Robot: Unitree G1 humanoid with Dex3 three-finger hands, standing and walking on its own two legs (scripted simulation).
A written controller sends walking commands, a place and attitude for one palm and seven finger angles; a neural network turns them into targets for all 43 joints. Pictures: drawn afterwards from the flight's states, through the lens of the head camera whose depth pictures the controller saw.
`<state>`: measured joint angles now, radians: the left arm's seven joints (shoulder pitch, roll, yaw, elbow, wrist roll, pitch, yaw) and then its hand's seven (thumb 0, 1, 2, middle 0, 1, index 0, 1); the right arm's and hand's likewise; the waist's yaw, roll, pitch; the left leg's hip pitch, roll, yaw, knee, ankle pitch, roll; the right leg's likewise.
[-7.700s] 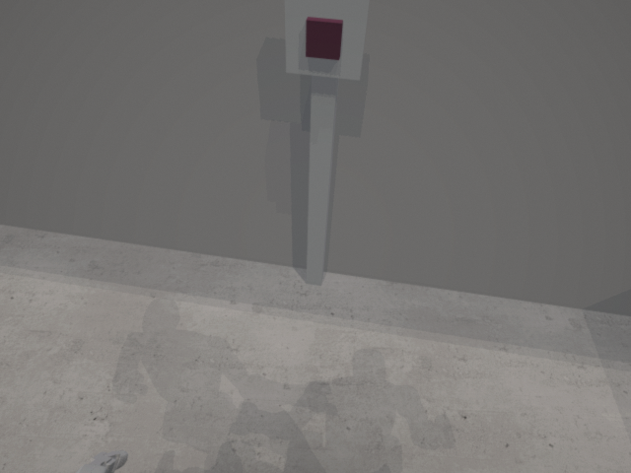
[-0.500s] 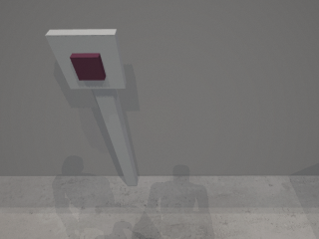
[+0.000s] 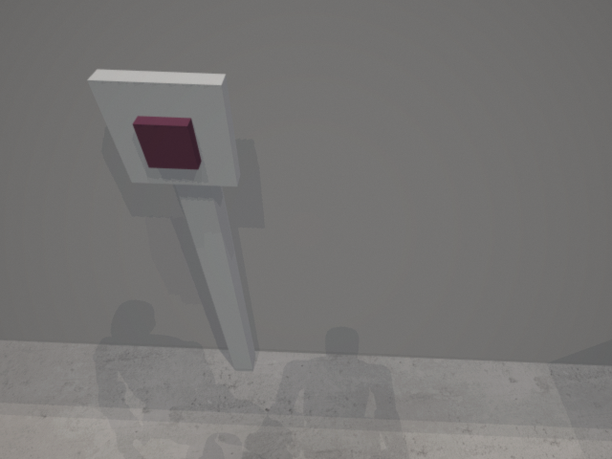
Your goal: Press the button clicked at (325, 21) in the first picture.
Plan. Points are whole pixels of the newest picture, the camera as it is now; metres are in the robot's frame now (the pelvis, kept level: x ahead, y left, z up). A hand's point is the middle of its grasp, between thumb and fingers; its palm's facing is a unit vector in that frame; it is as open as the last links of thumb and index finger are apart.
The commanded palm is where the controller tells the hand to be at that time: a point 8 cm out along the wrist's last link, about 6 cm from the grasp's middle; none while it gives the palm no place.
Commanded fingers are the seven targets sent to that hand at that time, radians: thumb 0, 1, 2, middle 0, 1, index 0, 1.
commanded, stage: look again from close up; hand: left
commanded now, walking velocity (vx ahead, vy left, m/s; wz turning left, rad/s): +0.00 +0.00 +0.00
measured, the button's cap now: (169, 142) +0.48 +0.22 +0.17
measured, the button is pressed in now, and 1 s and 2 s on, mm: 0 0 0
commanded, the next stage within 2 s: raise the hand and make a fist in 0.64 s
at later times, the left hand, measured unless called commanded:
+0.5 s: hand out of the picture -0.01 +0.17 -0.18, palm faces +0.02 -0.98 -0.18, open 7.4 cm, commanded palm none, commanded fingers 0.00 0.90 0.90 -0.20 -0.30 -0.20 -0.30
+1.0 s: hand (178, 382) +0.20 +0.17 +0.03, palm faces +0.16 -0.98 -0.09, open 6.5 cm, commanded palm +0.10 +0.22 -0.03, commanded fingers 0.00 0.90 0.90 -0.58 -0.72 -0.58 -0.72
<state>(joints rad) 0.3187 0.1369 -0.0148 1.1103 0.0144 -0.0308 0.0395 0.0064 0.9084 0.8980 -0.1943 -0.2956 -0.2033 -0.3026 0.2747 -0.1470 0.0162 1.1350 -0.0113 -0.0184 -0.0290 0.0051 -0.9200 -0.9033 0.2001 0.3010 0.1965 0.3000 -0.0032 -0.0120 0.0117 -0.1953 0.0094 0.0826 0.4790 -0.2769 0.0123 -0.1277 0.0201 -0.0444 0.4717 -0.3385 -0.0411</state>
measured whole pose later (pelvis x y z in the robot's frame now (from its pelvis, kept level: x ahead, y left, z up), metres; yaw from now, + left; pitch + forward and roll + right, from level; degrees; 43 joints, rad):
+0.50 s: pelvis +0.00 +0.00 +0.00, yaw +0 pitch -1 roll +1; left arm 0.31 0.15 -0.01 1.12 0.02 -0.02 0.04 0.00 0.90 0.90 -0.19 -0.30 -0.20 -0.30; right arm 0.27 -0.14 0.02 1.16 -0.01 -0.02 -0.03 0.00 -0.92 -0.90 0.20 0.30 0.20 0.30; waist 0.00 -0.02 0.02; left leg -0.17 0.01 0.08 0.45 -0.27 0.01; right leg -0.10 0.02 -0.04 0.44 -0.33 -0.04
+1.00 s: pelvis -0.03 +0.00 -0.02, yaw +2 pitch +4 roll +1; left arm 0.35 0.15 0.04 0.08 -0.16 -0.26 0.02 0.03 0.94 0.90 -0.33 -0.45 -0.34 -0.46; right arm 0.23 -0.26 -0.03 0.77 0.02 -0.25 -0.06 0.01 -0.92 -0.90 0.20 0.30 0.20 0.30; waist -0.04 0.05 -0.11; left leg -0.42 -0.02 0.06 0.66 -0.31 0.02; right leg -0.36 -0.02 -0.07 0.70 -0.41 -0.03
